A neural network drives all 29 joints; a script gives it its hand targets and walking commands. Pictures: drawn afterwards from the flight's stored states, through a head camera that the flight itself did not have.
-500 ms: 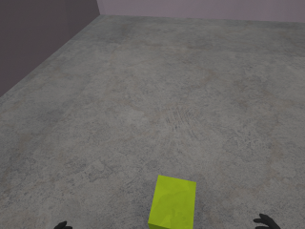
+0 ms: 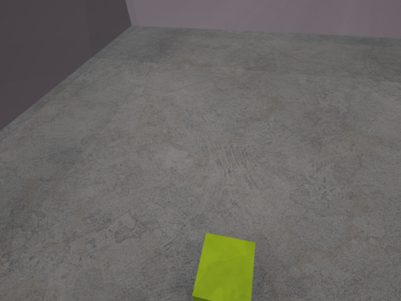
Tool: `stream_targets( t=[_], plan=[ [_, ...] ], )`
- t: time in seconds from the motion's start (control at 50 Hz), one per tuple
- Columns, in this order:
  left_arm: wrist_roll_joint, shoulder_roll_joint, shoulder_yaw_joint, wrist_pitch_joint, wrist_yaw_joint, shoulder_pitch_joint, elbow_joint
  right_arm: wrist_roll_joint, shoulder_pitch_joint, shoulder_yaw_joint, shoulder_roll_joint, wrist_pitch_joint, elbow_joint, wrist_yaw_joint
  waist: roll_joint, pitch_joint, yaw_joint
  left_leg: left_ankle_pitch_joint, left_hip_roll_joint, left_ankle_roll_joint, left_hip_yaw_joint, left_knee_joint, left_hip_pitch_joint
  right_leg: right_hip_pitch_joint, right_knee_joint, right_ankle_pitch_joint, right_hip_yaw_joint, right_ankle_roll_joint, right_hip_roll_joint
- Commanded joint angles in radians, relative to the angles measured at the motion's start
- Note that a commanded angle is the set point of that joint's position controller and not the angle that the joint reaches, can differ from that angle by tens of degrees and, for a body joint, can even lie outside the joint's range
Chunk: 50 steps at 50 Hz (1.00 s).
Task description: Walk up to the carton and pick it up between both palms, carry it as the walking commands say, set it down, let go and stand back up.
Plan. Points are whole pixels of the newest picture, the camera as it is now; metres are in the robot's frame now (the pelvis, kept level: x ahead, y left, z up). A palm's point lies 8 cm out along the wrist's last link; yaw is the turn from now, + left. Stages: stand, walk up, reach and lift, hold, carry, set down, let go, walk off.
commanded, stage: stand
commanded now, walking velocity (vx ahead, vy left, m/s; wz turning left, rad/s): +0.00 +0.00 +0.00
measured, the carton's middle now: (225, 276) +0.40 -0.04 -0.67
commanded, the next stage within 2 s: none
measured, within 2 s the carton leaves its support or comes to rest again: neither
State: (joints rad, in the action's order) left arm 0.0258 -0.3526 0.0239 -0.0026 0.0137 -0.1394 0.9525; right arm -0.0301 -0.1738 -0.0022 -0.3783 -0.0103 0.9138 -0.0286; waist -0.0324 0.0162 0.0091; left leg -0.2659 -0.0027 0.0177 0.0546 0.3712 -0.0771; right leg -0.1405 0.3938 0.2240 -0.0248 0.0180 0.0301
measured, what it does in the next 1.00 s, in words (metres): stands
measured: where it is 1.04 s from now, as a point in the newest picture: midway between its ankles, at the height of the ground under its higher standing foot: outside the picture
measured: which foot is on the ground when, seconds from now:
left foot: down 0.00-1.00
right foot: down 0.00-1.00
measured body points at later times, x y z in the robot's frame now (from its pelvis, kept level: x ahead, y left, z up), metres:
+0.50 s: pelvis -0.01 +0.00 +0.00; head -0.01 -0.01 +0.45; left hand +0.09 +0.32 -0.11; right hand +0.08 -0.31 -0.12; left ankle -0.04 +0.13 -0.74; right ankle -0.01 -0.11 -0.74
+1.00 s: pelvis -0.01 +0.01 +0.00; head -0.01 +0.00 +0.45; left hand +0.09 +0.32 -0.11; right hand +0.08 -0.31 -0.12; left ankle -0.04 +0.13 -0.74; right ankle -0.01 -0.11 -0.74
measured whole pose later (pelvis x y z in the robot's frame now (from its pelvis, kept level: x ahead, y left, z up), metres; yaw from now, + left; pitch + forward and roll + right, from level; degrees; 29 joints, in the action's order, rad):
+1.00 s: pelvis -0.01 +0.01 +0.00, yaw -1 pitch -2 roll +0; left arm 0.01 -0.38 0.00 0.01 0.01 -0.10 1.06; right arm -0.02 -0.14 0.01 -0.40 -0.02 1.02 -0.01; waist -0.02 0.04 0.00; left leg -0.23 0.00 0.01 0.03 0.34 -0.06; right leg -0.14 0.37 0.19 -0.05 0.01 0.02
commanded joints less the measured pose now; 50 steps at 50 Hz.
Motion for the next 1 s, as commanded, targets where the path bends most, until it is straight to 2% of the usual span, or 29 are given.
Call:
stream_targets(
  t=[0.0, 0.3, 0.98],
  plan=[
    [-0.001, -0.171, 0.032, 0.011, 0.003, 0.037, -0.036, 0.001, 0.027, -0.029, -0.152, -0.012, -0.038, -0.003, 0.029, -0.025, 0.001, 0.197, -0.089, -0.017, 0.063, -0.052, -0.048, 0.037, -0.058, -0.210, -0.109, 0.004, -0.120],
    [-0.006, -0.187, 0.023, 0.014, 0.000, 0.054, 0.011, 0.006, 0.034, -0.023, -0.167, -0.016, 0.010, 0.002, 0.028, -0.014, 0.001, 0.169, -0.096, -0.024, 0.064, -0.072, -0.047, 0.031, -0.070, -0.178, -0.118, 0.008, -0.124],
    [-0.014, -0.207, 0.008, 0.019, 0.000, 0.076, 0.064, 0.014, 0.056, -0.023, -0.183, -0.015, 0.067, 0.011, 0.030, -0.016, -0.005, 0.174, -0.106, -0.032, 0.055, -0.086, -0.021, 0.025, -0.074, -0.205, -0.129, 0.013, -0.130]
  ],
)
